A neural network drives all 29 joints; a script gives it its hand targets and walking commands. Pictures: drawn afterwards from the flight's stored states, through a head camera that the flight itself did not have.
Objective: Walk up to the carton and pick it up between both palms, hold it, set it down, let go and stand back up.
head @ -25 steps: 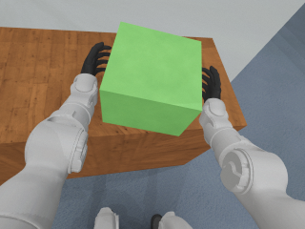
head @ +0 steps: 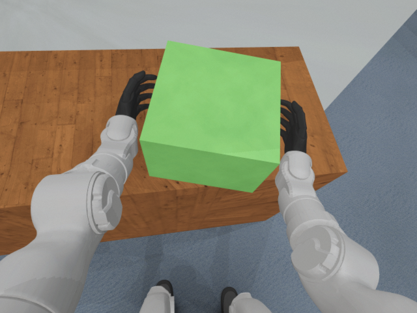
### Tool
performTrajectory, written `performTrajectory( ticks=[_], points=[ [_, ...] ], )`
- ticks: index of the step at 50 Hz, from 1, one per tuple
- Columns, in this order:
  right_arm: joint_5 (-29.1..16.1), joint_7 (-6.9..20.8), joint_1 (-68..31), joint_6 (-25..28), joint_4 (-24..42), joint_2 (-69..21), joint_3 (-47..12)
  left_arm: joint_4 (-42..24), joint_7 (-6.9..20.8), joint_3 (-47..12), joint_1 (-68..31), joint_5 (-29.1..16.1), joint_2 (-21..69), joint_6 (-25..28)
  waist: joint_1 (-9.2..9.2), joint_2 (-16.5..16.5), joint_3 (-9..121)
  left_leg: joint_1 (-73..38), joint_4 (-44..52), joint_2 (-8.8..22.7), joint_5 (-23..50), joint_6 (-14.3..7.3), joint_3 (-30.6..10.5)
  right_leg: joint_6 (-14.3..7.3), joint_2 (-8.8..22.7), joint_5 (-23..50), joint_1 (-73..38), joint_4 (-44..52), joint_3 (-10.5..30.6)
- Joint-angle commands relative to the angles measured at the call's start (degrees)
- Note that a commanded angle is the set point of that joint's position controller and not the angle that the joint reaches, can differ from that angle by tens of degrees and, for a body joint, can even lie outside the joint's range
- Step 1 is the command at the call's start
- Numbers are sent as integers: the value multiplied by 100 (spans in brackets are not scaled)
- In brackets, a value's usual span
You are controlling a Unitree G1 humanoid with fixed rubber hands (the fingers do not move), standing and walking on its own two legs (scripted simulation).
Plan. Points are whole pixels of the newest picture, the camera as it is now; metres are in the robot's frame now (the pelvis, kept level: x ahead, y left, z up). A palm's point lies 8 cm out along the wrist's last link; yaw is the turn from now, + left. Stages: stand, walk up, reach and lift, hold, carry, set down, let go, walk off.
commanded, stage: reach and lift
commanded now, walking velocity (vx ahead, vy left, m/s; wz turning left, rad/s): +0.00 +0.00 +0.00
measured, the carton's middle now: (212, 121) +0.49 -0.02 -0.02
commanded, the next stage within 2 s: none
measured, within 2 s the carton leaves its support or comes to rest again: neither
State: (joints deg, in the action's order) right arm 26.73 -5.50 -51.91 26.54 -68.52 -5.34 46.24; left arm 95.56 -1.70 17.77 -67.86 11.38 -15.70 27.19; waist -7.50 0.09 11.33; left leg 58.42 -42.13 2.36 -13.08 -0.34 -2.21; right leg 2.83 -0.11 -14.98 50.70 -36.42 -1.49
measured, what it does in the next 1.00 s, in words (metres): stands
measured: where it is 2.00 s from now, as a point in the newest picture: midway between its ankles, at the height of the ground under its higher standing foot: outside the picture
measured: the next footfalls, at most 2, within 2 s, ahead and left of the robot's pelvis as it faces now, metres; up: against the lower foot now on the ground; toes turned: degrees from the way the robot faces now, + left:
none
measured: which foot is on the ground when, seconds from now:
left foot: down 0.00-1.00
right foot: down 0.00-1.00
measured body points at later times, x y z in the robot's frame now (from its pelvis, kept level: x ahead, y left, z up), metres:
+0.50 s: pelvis +0.01 -0.01 +0.01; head +0.16 +0.02 +0.43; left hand +0.50 +0.15 +0.01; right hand +0.43 -0.17 +0.01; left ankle +0.04 +0.11 -0.70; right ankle +0.00 -0.16 -0.70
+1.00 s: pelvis +0.01 -0.01 +0.01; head +0.17 +0.03 +0.43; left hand +0.50 +0.15 +0.01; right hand +0.43 -0.17 +0.01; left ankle +0.04 +0.11 -0.70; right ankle +0.00 -0.16 -0.70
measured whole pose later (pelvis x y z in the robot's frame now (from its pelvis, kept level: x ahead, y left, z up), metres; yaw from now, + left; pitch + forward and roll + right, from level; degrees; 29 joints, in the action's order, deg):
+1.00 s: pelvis +0.01 -0.01 +0.01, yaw +1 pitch +28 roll -5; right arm 24.8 -7.2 -48.6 31.5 -66.0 -7.7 45.2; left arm 91.0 -0.1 21.9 -64.1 13.2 -14.4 29.2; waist -6.6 -0.8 8.8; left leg 54.9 -39.1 2.9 -12.4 0.3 -3.0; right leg 2.0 -0.3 -14.0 46.5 -32.5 -3.4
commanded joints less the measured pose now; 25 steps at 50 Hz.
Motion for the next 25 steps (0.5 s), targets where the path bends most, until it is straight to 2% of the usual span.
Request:
performTrajectory(
  ticks=[1, 2, 5, 9, 10, 11, 19, 21, 22, 24, 25],
  points=[
    [789, 886, -2619, 101, -535, -2483, -1392, 0, 1046, -377, -2391, 924, 3600, 175, -198, -1346, 4118, -4900, -207, 24, 3021, 717, 315, -403, -218, 2047, -510, 314, -571],
    [821, 884, -2634, 119, -601, -2549, -1375, -4, 1064, -356, -2408, 925, 3541, 195, -242, -1308, 4000, -4804, -217, 26, 3056, 739, 283, -392, -221, 2105, -509, 258, -578],
    [823, 865, -2623, 186, -600, -2647, -1453, 28, 1088, -249, -2334, 1001, 3559, 200, -125, -1292, 3936, -4759, -232, 25, 3280, 717, 286, -335, -228, 2184, -611, 288, -559],
    [772, 822, -2425, 260, -612, -2800, -1483, 105, 1114, -221, -2158, 1021, 3569, 210, -155, -1319, 3767, -4587, -256, -2, 3221, 732, 288, -307, -205, 2465, -792, 225, -514],
    [783, 817, -2469, 279, -578, -2818, -1530, 94, 1128, -255, -2183, 993, 3609, 225, -151, -1242, 3856, -4606, -281, -27, 3240, 733, 291, -322, -194, 2545, -812, 237, -505],
    [759, 806, -2367, 259, -674, -2810, -1504, 69, 1136, -233, -2168, 1002, 3538, 222, -202, -1215, 3734, -4577, -217, -8, 3164, 680, 297, -291, -207, 2439, -840, 245, -514],
    [820, 743, -2222, 229, -536, -2990, -1581, 94, 1217, -165, -2137, 1013, 3526, 251, -148, -1070, 3735, -4245, -23, -70, 2552, 570, 345, -295, -128, 2390, -1219, 338, -454],
    [829, 749, -2301, 242, -506, -3012, -1547, 38, 1189, -218, -2218, 1011, 3576, 261, -209, -1173, 3782, -4409, 18, -48, 2664, 579, 306, -293, -132, 2282, -1107, 412, -508],
    [792, 739, -2221, 261, -545, -3020, -1602, -13, 1190, -236, -2201, 997, 3591, 265, -139, -1192, 3764, -4444, -39, -42, 2793, 588, 327, -322, -146, 2333, -1088, 390, -503],
    [834, 724, -2211, 235, -427, -3056, -1589, -6, 1194, -208, -2178, 1037, 3590, 259, -187, -1127, 3764, -4424, 8, -63, 2773, 559, 325, -326, -114, 2394, -1182, 436, -522],
    [842, 730, -2201, 256, -408, -3076, -1624, 18, 1208, -165, -2084, 1060, 3603, 256, -129, -1139, 3780, -4400, 4, -59, 2754, 569, 335, -324, -124, 2427, -1228, 415, -521]
  ],
)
